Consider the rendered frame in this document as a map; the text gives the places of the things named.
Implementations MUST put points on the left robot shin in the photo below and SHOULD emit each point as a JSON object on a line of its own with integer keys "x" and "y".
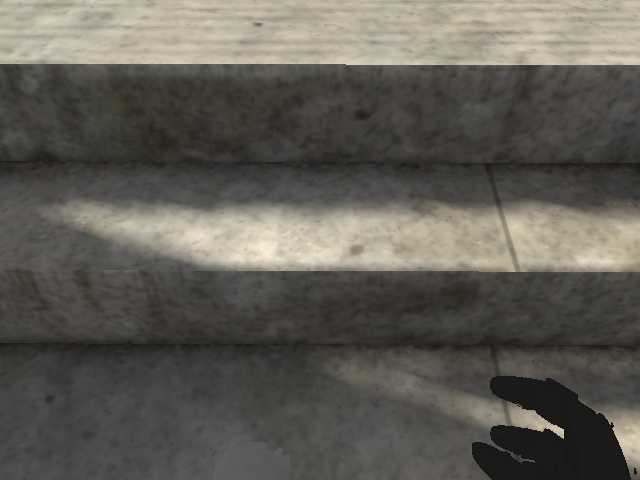
{"x": 218, "y": 457}

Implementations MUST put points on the robot right hand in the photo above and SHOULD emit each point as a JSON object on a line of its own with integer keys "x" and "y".
{"x": 589, "y": 450}

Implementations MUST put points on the left robot thigh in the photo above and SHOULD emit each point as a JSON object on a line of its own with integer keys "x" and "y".
{"x": 252, "y": 461}

